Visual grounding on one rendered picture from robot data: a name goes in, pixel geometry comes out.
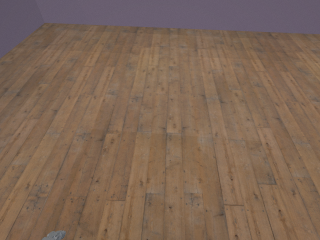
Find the left robot hand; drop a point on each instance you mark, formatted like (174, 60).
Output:
(58, 235)

